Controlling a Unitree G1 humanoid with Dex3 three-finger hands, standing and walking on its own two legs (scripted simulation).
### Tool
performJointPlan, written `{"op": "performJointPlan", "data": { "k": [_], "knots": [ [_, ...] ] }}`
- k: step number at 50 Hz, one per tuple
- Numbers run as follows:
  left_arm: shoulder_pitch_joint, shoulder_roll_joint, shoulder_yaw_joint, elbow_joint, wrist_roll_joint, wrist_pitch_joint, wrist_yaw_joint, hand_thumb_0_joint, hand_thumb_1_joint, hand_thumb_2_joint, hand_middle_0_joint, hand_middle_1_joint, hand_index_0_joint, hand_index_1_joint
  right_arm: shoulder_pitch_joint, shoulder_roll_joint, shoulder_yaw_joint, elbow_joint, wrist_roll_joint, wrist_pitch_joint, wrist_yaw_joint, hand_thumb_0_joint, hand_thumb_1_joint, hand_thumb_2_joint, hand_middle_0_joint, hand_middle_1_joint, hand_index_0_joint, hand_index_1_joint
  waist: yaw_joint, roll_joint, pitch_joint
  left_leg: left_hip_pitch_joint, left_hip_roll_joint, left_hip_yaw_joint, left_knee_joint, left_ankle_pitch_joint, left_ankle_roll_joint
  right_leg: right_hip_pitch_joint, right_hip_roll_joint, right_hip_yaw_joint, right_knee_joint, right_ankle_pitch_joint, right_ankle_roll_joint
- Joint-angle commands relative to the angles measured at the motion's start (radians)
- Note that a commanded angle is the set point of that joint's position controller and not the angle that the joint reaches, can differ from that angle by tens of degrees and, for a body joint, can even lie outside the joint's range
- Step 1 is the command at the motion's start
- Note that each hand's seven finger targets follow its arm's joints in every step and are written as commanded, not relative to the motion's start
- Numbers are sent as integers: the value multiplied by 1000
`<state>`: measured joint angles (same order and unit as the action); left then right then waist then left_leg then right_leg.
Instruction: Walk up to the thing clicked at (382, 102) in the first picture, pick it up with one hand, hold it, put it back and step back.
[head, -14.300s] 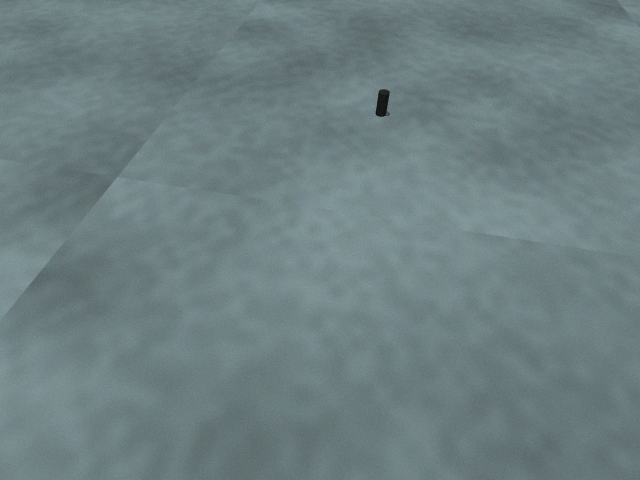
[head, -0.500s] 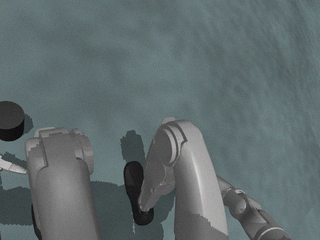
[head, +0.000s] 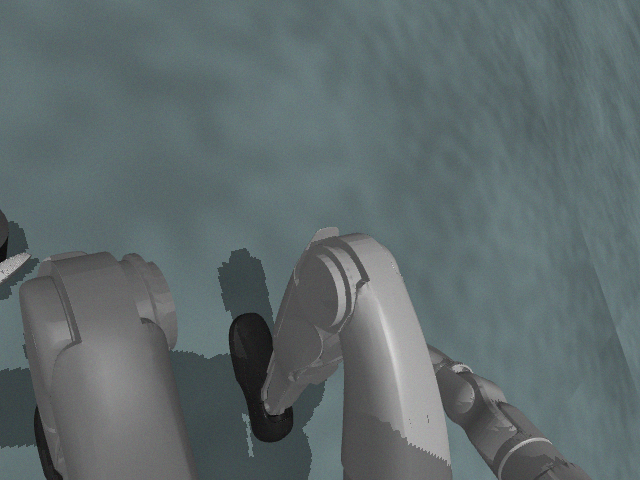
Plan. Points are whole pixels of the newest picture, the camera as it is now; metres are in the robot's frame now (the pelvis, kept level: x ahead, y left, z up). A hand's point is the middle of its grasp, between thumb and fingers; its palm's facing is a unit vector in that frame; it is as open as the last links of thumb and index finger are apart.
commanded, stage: close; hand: left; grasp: from the side
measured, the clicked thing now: out of the picture +0.37 +0.25 -0.21
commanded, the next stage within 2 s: settle in 0.26 s
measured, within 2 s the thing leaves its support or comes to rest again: leaves its support in 0.76 s
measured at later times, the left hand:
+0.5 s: hand out of the picture +0.37 +0.25 -0.19, palm faces +0.26 -0.97 +0.00, open 8.9 cm
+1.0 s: hand out of the picture +0.34 +0.27 -0.11, palm faces +0.27 -0.96 -0.04, open 8.9 cm
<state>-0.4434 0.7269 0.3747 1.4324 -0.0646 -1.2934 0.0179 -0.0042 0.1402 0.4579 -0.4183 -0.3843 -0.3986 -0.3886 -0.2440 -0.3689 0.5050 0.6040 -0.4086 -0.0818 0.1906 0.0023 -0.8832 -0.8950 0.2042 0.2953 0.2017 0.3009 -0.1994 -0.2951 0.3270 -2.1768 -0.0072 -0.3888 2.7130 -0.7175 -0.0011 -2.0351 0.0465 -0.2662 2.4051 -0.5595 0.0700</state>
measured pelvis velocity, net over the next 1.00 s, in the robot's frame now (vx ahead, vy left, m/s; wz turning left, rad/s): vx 0.00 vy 0.00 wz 0.03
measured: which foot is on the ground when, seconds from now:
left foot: down 0.00-1.00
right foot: down 0.00-1.00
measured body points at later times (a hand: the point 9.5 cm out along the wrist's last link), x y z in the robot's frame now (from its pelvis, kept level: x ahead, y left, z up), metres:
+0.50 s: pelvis +0.00 +0.00 +0.00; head +0.21 +0.22 +0.33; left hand +0.35 +0.30 -0.19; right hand +0.20 -0.23 -0.01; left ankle +0.09 +0.12 -0.24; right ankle +0.16 -0.13 -0.24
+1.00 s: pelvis +0.00 +0.00 +0.02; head +0.17 +0.20 +0.39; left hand +0.32 +0.32 -0.11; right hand +0.23 -0.21 -0.01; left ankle +0.09 +0.12 -0.24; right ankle +0.16 -0.13 -0.24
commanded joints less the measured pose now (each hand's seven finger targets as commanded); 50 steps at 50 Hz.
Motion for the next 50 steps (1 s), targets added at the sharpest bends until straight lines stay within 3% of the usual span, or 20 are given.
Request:
{"op": "performJointPlan", "data": {
  "k": [1, 2, 4, 8, 9, 12, 15, 24, 25, 27, 29, 36, 39, 40, 43, 46, 47, 48, 49, 50],
  "knots": [
    [-72, 76, 0, -52, 9, -50, 20, 0, 477, 705, -681, -627, -660, -635, 9, -387, -132, -28, 5, 20, -16, 0, -874, -895, 200, 299, 200, 299, -111, 506, -500, 338, 50, 78, -406, 58, -45, 220, 38, -132, -135, 93, -67],
    [-62, 76, -2, -57, 7, -43, 26, 0, 498, 719, -694, -640, -672, -649, 5, -382, -134, -31, 8, 21, -14, 0, -870, -895, 200, 299, 199, 299, -96, 504, -503, 336, 47, 88, -400, 69, -42, 225, 40, -126, -138, 100, -68],
    [-67, 82, 23, -53, -11, -37, 36, 0, 504, 764, -751, -700, -730, -709, -4, -383, -129, -46, 12, 22, -12, 0, -875, -895, 200, 299, 199, 299, -99, 487, -481, 306, 45, 83, -402, 54, -39, 225, 38, -129, -144, 88, -67],
    [-72, 96, 36, -71, -5, -43, 55, 0, 518, 900, -923, -878, -902, -890, -5, -379, -129, -50, 13, 27, -10, 0, -876, -896, 199, 299, 199, 299, -103, 496, -485, 317, 50, 76, -400, 59, -39, 226, 44, -131, -142, 94, -68],
    [-91, 95, 30, -78, 0, -46, 57, 0, 514, 929, -946, -916, -928, -925, -5, -380, -130, -51, 12, 29, -10, 0, -879, -896, 199, 299, 199, 299, -115, 505, -474, 316, 50, 76, -399, 54, -38, 225, 41, -131, -138, 89, -67],
    [-84, 102, 20, -78, 21, -45, 58, 0, 523, 998, -1009, -983, -989, -997, -4, -373, -127, -50, 9, 34, -9, 0, -876, -896, 199, 299, 199, 299, -112, 521, -475, 324, 56, 72, -410, 50, -42, 214, 44, -130, -138, 82, -70],
    [-66, 105, 23, -71, 19, -44, 58, 0, 496, 1052, -1074, -1060, -1056, -1073, -7, -379, -127, -56, 9, 38, -7, 0, -880, -896, 199, 299, 199, 299, -107, 518, -455, 300, 55, 72, -414, 20, -41, 207, 44, -130, -141, 61, -70],
    [-17, 97, 15, -87, 8, -17, 67, 0, 449, 1258, -1242, -1292, -1214, -1326, -5, -382, -131, -67, 20, 46, -1, 0, -912, -907, 200, 300, 199, 300, -89, 531, -485, 336, 55, 77, -412, 76, -41, 233, 47, -127, -138, 99, -71],
    [-26, 80, 13, -103, 1, -16, 68, 0, 481, 1277, -1264, -1314, -1237, -1346, -4, -385, -134, -73, 22, 47, 0, 0, -911, -906, 200, 300, 199, 300, -99, 525, -482, 342, 54, 71, -411, 80, -41, 243, 43, -131, -134, 106, -68],
    [-20, 93, 20, -132, 3, -11, 73, 0, 435, 1289, -1279, -1338, -1253, -1371, -3, -384, -138, -74, 26, 49, 0, 0, -914, -907, 200, 300, 199, 300, -82, 533, -491, 340, 54, 77, -412, 70, -40, 238, 42, -125, -137, 97, -70],
    [-11, 75, 18, -154, -3, -6, 77, 0, 422, 1309, -1296, -1362, -1270, -1396, 2, -386, -144, -83, 29, 49, 3, 0, -911, -906, 200, 300, 199, 300, -85, 544, -497, 349, 54, 71, -421, 68, -42, 235, 41, -127, -134, 96, -70],
    [-87, 98, 22, -405, -3, 9, 91, 0, 340, 1306, -1333, -1409, -1311, -1441, 47, -374, -183, -72, 43, 47, 6, 0, -908, -904, 200, 300, 199, 300, -78, 615, -609, 409, 53, 95, -432, 104, -42, 251, 33, -98, -140, 130, -77],
    [-127, 84, -16, -526, 4, 33, 91, 0, 298, 1277, -1334, -1396, -1311, -1428, 60, -366, -212, -64, 54, 44, 8, 0, -911, -903, 199, 300, 199, 300, -78, 648, -647, 421, 53, 104, -458, 75, -44, 216, 29, -80, -149, 114, -84],
    [-127, 48, -49, -551, 3, 44, 84, 0, 297, 1265, -1335, -1389, -1313, -1421, 62, -366, -225, -65, 60, 43, 10, 0, -914, -904, 199, 300, 199, 300, -85, 654, -655, 426, 52, 111, -462, 71, -46, 207, 28, -72, -156, 118, -85],
    [-94, 9, -73, -594, 9, 93, 68, 0, 281, 1241, -1330, -1379, -1310, -1408, 84, -349, -254, -54, 78, 44, 11, 0, -909, -902, 199, 300, 199, 300, -62, 662, -669, 416, 51, 119, -492, 51, -48, 172, 23, -61, -162, 103, -89],
    [-75, -72, -143, -589, 14, 148, 43, 0, 281, 1247, -1355, -1393, -1337, -1420, 97, -341, -287, -52, 101, 47, 14, 0, -906, -900, 200, 300, 199, 300, -55, 652, -657, 401, 45, 117, -519, 18, -48, 122, 16, -54, -163, 84, -90],
    [-84, -82, -146, -612, 11, 163, 37, 0, 263, 1241, -1336, -1378, -1318, -1406, 104, -334, -298, -44, 111, 46, 14, 0, -901, -899, 200, 300, 199, 300, -36, 647, -658, 394, 44, 123, -521, 13, -46, 109, 16, -47, -164, 77, -92],
    [-87, -96, -147, -602, 3, 179, 33, 0, 250, 1237, -1351, -1388, -1334, -1415, 105, -326, -305, -45, 121, 48, 14, 0, -902, -899, 200, 300, 199, 300, -37, 620, -650, 359, 40, 127, -522, -16, -40, 98, 13, -44, -171, 55, -90],
    [-88, -79, -127, -626, -3, 193, 35, 0, 224, 1246, -1346, -1399, -1330, -1425, 111, -317, -310, -51, 128, 46, 14, 0, -899, -899, 200, 300, 199, 300, -12, 599, -658, 332, 35, 138, -519, -32, -31, 109, 14, -35, -181, 41, -90],
    [-84, -91, -124, -627, -10, 207, 34, 0, 210, 1248, -1344, -1398, -1330, -1424, 115, -312, -319, -51, 137, 47, 14, 0, -897, -898, 200, 300, 199, 300, -6, 583, -664, 325, 33, 140, -526, -41, -29, 103, 11, -30, -184, 30, -90]
  ]
}}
